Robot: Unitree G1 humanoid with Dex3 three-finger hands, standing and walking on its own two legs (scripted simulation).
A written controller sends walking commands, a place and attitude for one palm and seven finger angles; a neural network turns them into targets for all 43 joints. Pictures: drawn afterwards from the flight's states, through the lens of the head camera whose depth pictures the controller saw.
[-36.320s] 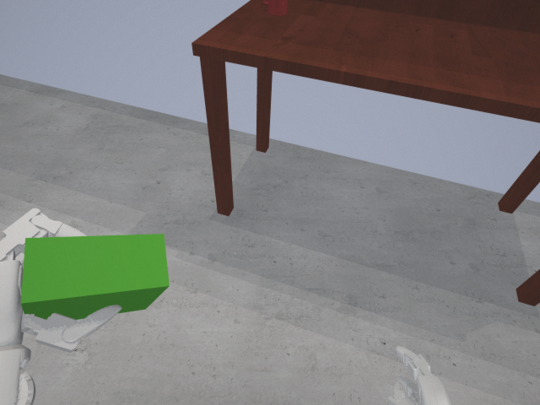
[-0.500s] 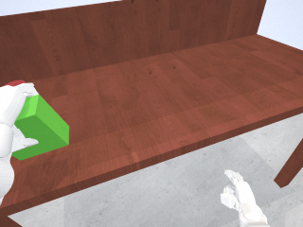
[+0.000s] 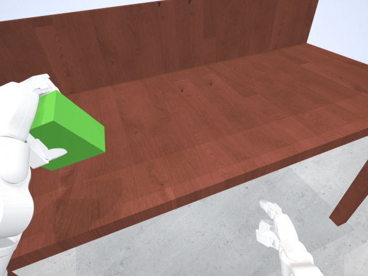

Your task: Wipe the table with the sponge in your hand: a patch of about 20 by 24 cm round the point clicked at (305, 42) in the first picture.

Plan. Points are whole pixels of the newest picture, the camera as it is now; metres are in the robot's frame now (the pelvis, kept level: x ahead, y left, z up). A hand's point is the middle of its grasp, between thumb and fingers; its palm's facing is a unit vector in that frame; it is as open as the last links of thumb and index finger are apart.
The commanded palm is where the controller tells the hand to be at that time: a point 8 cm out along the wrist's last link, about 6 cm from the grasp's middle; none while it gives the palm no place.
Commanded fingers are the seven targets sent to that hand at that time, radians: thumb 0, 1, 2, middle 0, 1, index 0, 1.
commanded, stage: bring the sponge back beside the body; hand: left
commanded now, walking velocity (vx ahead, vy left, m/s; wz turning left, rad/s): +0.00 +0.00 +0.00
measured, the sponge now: (63, 140) +0.24 +0.29 +0.22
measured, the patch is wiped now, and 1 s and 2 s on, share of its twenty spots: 1.00 1.00 1.00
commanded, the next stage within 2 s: step back with the hand held close in 1.60 s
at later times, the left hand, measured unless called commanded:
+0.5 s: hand (49, 139) +0.22 +0.28 +0.25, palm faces +0.42 -0.13 -0.90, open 10.2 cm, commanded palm +0.15 +0.28 +0.31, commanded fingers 0.00 0.10 1.30 -1.20 -1.60 -1.20 -1.60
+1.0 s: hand (61, 155) +0.21 +0.26 +0.23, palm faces +0.37 -0.16 -0.91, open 10.2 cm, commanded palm +0.14 +0.25 +0.30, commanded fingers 0.00 0.10 1.30 -1.20 -1.60 -1.20 -1.60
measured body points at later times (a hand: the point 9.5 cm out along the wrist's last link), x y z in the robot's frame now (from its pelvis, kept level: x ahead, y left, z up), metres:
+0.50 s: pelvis +0.00 -0.03 +0.00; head -0.05 -0.07 +0.44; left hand +0.19 +0.28 +0.30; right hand +0.29 -0.19 -0.03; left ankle +0.05 +0.06 -0.74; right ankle +0.03 -0.12 -0.74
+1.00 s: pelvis +0.00 -0.04 +0.00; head -0.05 -0.08 +0.44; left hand +0.18 +0.26 +0.27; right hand +0.29 -0.20 -0.04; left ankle +0.05 +0.06 -0.74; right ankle +0.03 -0.12 -0.74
